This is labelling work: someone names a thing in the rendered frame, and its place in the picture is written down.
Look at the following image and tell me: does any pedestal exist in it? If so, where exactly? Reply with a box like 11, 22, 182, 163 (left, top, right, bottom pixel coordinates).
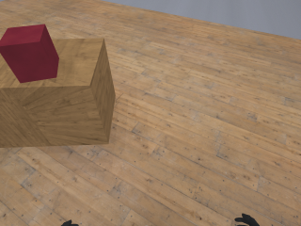
0, 38, 116, 148

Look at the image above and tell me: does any right robot hand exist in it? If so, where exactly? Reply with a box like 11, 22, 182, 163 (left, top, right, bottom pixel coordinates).
234, 213, 260, 226

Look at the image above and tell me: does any carton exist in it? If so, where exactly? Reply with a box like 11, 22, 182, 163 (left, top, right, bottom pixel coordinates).
0, 24, 59, 83

